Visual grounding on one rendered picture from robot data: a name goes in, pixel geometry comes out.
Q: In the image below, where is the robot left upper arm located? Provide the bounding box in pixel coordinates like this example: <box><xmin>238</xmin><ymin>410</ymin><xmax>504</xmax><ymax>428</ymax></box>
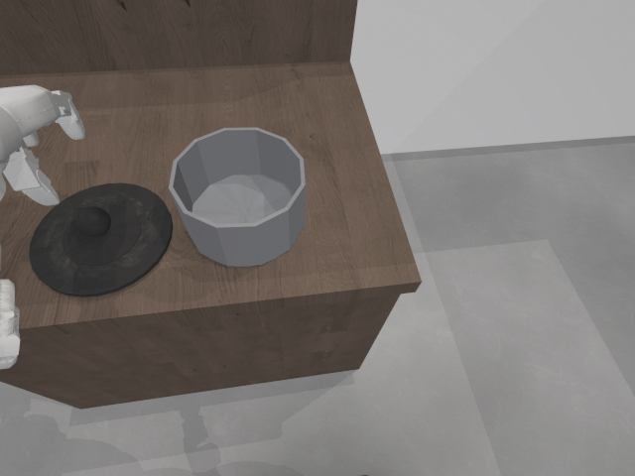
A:
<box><xmin>0</xmin><ymin>280</ymin><xmax>20</xmax><ymax>369</ymax></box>

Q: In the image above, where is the robot left forearm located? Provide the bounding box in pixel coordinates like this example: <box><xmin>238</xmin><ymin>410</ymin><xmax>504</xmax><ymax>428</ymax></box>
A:
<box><xmin>0</xmin><ymin>107</ymin><xmax>22</xmax><ymax>268</ymax></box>

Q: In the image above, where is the lid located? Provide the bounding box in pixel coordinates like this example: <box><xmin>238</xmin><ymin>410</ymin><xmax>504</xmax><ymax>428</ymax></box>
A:
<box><xmin>29</xmin><ymin>182</ymin><xmax>173</xmax><ymax>298</ymax></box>

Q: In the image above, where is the pot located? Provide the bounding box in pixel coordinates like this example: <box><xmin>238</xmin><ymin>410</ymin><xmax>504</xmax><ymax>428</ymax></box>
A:
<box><xmin>169</xmin><ymin>127</ymin><xmax>306</xmax><ymax>267</ymax></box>

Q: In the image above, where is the knob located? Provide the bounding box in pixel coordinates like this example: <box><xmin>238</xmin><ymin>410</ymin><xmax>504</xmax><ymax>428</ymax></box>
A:
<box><xmin>75</xmin><ymin>206</ymin><xmax>111</xmax><ymax>237</ymax></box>

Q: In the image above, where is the table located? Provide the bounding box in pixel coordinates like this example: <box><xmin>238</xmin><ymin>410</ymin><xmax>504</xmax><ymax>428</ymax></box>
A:
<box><xmin>0</xmin><ymin>0</ymin><xmax>422</xmax><ymax>409</ymax></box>

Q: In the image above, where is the robot left hand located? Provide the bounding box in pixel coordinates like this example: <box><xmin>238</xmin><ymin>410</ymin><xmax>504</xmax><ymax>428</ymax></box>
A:
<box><xmin>0</xmin><ymin>85</ymin><xmax>85</xmax><ymax>206</ymax></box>

